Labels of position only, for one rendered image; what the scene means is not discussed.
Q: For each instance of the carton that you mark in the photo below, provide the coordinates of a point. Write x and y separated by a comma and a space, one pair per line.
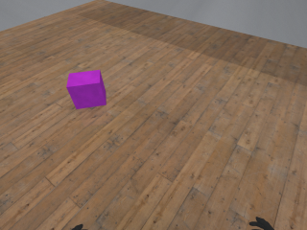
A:
86, 89

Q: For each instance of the robot right hand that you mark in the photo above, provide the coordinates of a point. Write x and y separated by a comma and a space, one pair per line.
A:
261, 223

